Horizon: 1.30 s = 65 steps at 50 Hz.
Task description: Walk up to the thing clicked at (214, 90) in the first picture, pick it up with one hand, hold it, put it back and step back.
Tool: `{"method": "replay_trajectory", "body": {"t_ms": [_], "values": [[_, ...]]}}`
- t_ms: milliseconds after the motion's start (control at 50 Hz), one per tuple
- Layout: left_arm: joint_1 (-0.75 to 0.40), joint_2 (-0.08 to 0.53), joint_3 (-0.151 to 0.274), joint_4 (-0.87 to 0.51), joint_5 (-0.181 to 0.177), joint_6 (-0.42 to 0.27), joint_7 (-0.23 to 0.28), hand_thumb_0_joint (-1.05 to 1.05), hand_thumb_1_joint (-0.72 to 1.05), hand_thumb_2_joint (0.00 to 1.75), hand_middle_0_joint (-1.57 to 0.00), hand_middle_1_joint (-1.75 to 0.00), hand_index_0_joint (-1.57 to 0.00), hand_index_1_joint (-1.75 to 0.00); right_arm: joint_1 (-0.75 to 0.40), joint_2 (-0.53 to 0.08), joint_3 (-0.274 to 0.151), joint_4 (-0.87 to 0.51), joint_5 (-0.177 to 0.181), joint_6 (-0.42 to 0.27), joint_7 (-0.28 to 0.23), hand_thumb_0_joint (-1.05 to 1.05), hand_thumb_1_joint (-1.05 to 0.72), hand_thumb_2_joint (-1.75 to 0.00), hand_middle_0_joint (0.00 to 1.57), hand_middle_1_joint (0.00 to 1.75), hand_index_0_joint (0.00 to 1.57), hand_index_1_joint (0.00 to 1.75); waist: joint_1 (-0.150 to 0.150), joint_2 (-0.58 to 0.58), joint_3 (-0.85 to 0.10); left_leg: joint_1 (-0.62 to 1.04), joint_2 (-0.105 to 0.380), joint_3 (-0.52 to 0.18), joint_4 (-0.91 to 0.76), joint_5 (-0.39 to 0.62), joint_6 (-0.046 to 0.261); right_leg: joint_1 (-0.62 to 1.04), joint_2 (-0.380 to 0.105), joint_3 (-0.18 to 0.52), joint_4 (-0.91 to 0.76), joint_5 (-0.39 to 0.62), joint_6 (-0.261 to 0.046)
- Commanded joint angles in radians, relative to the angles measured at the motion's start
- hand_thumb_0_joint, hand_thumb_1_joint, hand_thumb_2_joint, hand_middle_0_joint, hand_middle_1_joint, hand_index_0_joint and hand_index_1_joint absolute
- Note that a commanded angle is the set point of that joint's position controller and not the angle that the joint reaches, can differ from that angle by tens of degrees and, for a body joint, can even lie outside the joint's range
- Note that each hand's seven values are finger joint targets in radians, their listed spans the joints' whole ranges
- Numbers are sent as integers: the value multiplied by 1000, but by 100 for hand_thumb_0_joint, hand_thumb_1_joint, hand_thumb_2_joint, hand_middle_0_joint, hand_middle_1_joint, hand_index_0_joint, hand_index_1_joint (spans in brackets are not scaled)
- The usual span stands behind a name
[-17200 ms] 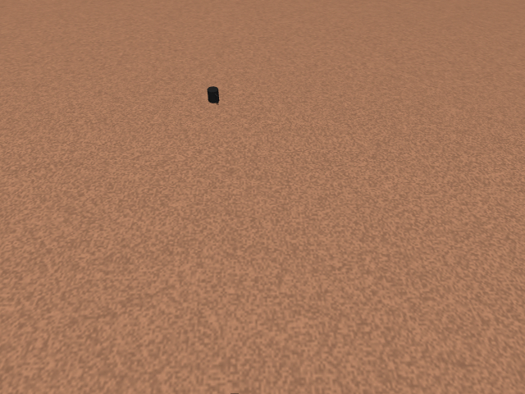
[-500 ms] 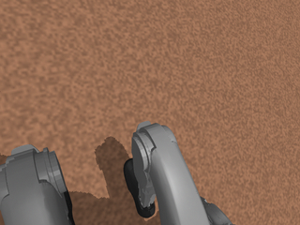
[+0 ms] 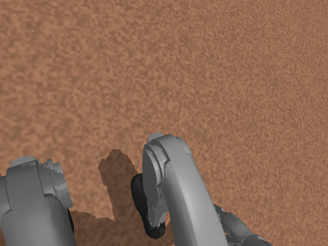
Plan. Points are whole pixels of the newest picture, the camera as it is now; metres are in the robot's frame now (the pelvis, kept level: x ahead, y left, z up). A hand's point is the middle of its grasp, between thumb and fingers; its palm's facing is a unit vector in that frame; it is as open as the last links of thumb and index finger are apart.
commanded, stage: rest palm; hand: left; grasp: from above
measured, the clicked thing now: out of the picture +0.44 +0.34 -0.26
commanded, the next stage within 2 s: close in 0.14 s
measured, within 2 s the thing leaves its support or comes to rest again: leaves its support in 1.96 s
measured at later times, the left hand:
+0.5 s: hand out of the picture +0.41 +0.34 -0.24, palm faces -0.43 -0.18 -0.88, open 12.5 cm
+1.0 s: hand out of the picture +0.41 +0.35 -0.24, palm faces -0.43 -0.17 -0.89, open 11.0 cm
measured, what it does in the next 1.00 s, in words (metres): stands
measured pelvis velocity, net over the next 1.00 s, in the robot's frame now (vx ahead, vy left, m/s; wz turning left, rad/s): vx -0.01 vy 0.00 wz -0.01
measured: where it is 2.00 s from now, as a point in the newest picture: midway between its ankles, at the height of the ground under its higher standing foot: (111, 231)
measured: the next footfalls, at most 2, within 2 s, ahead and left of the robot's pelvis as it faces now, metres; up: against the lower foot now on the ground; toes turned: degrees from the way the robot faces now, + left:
none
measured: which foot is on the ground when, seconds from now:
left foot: down 0.00-1.00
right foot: down 0.00-1.00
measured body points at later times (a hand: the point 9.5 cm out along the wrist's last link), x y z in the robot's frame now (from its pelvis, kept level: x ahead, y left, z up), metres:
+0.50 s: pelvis +0.00 +0.00 +0.00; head +0.25 +0.13 +0.34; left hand +0.43 +0.35 -0.19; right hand +0.07 -0.24 -0.07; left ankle +0.07 +0.14 -0.27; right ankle +0.10 -0.11 -0.27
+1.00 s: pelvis -0.01 +0.00 +0.00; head +0.25 +0.13 +0.35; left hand +0.43 +0.35 -0.18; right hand +0.08 -0.24 -0.07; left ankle +0.07 +0.14 -0.27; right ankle +0.10 -0.11 -0.27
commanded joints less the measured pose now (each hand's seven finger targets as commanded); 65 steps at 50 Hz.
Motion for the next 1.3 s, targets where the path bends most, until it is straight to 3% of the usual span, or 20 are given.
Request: {"method": "replay_trajectory", "body": {"t_ms": [0,80,120,180,220,260,300,380,480,520,580,620,660,700,980,1020,1100,1180,1200,1280], "values": [[-218,223,25,-71,-6,5,44,0,-49,100,-9,-105,-9,-104,178,-307,-88,7,2,-2,-9,0,-90,-90,20,30,20,30,-26,491,-609,503,20,117,-250,202,28,300,32,-91,-225,296,-60],[-236,217,12,-42,-15,6,39,0,-48,100,-8,-106,-9,-106,165,-305,-77,3,-2,-6,-5,0,-90,-90,20,30,20,30,-46,464,-563,461,20,115,-243,158,36,279,30,-88,-232,265,-58],[-224,229,21,-53,-21,7,38,0,-48,100,-9,-105,-9,-105,168,-306,-75,0,0,-7,-8,0,-90,-90,20,30,20,30,-37,453,-586,476,21,114,-238,173,36,294,31,-91,-234,276,-56],[-211,199,-8,-27,-27,5,28,0,-47,98,-9,-107,-10,-106,163,-303,-68,-9,-4,-11,-4,0,-90,-90,20,30,20,30,-46,445,-555,458,21,111,-239,157,38,291,33,-88,-236,262,-55],[-196,242,19,-40,-34,-2,31,0,-46,101,-9,-108,-10,-107,169,-313,-61,-7,-6,-7,-8,0,-90,-90,20,30,20,30,-33,445,-594,465,21,111,-240,168,39,326,35,-84,-245,268,-55],[-209,241,13,-60,-33,-5,29,0,-35,94,-16,-107,-18,-105,165,-299,-54,-7,-7,-5,-10,0,-90,-90,20,30,20,30,-31,463,-612,483,24,110,-238,184,35,334,38,-87,-238,286,-55],[-228,225,-5,-45,-31,-4,24,0,-29,92,-20,-106,-22,-103,167,-300,-45,-9,-11,-6,-8,0,-90,-90,20,30,20,30,-52,468,-581,479,24,102,-241,173,34,308,34,-98,-226,278,-56],[-218,256,14,-63,-30,-7,27,0,-24,85,-23,-101,-26,-98,166,-312,-43,-12,-9,-1,-13,0,-89,-90,20,30,20,30,-36,475,-594,483,24,102,-248,171,31,316,38,-99,-232,274,-58],[-217,235,-13,-39,-21,-8,26,0,-19,84,-27,-99,-30,-96,160,-307,-41,-14,-10,4,-14,0,-90,-90,20,30,20,30,-50,464,-564,462,26,104,-235,163,34,300,41,-94,-229,276,-56],[-223,264,20,-69,-28,-9,36,0,-16,81,-29,-98,-32,-94,168,-311,-40,-16,-8,4,-15,0,-89,-90,20,30,20,30,-31,489,-597,484,27,97,-244,188,28,313,37,-99,-220,292,-59],[-211,227,-13,-34,-19,-4,28,0,-11,80,-35,-94,-37,-91,159,-305,-40,-18,-10,3,-13,0,-90,-90,20,30,20,30,-52,461,-539,455,27,100,-241,153,32,285,42,-98,-227,266,-56],[-215,259,9,-52,-21,-5,34,0,-7,80,-37,-94,-40,-91,157,-323,-47,-16,-11,6,-18,0,-90,-90,20,30,20,30,-32,499,-575,482,26,98,-257,150,27,292,40,-98,-226,256,-63],[-225,258,3,-53,-8,0,28,0,-4,75,-39,-90,-42,-87,168,-318,-39,-21,-14,4,-12,0,-90,-90,20,30,20,30,-49,479,-557,477,26,93,-252,162,28,285,37,-107,-221,268,-58],[-213,244,-4,-22,-18,-3,30,0,-1,77,-43,-89,-45,-86,156,-315,-35,-28,-10,5,-14,0,-90,-90,20,30,20,30,-56,451,-520,438,25,92,-249,129,32,267,36,-105,-224,243,-58],[-186,230,-15,-14,-34,-5,26,0,18,74,-55,-87,-59,-84,161,-314,-29,-38,-13,0,-15,0,-89,-90,20,30,20,30,-51,402,-539,425,26,101,-235,142,39,311,43,-88,-250,255,-51],[-219,270,8,-62,-36,-10,30,0,21,74,-59,-85,-62,-82,170,-318,-35,-36,-9,3,-20,0,-90,-90,20,30,20,30,-34,447,-583,460,24,104,-240,156,36,327,40,-85,-246,263,-54],[-209,225,-31,-16,-41,-7,20,0,27,78,-65,-85,-67,-83,161,-315,-28,-40,-9,-4,-15,0,-90,-90,20,30,20,30,-67,405,-507,423,26,97,-233,125,38,290,40,-93,-243,241,-52],[-206,279,15,-51,-39,-12,32,0,32,76,-68,-85,-71,-82,170,-319,-23,-34,-17,7,-23,0,-89,-90,20,30,20,30,-30,442,-576,446,26,101,-245,146,35,332,42,-90,-249,252,-54],[-187,251,3,-22,-40,-9,29,0,33,78,-68,-86,-71,-84,161,-317,-34,-37,-14,8,-23,0,-90,-90,20,30,20,30,-36,427,-537,431,25,101,-246,126,35,306,42,-87,-242,235,-57],[-219,243,-10,-49,-41,-12,26,0,36,83,-71,-88,-73,-86,164,-316,-27,-34,-13,7,-24,0,-90,-90,20,30,20,30,-49,439,-568,453,26,94,-240,156,35,309,41,-96,-236,268,-55]]}}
